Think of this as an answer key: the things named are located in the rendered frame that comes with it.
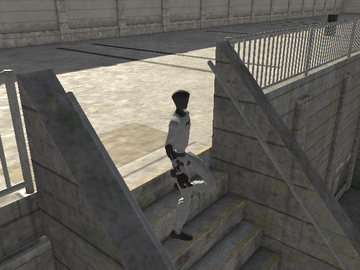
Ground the robot right upper arm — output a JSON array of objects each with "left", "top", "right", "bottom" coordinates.
[{"left": 165, "top": 118, "right": 181, "bottom": 149}]

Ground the right robot hand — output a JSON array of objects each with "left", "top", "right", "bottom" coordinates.
[{"left": 177, "top": 173, "right": 193, "bottom": 189}]

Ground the robot head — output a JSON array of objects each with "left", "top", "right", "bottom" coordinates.
[{"left": 172, "top": 89, "right": 190, "bottom": 117}]

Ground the right robot forearm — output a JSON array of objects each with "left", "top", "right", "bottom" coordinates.
[{"left": 165, "top": 144, "right": 183, "bottom": 175}]

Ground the left robot thigh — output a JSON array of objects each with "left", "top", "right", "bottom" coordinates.
[{"left": 187, "top": 151, "right": 216, "bottom": 192}]

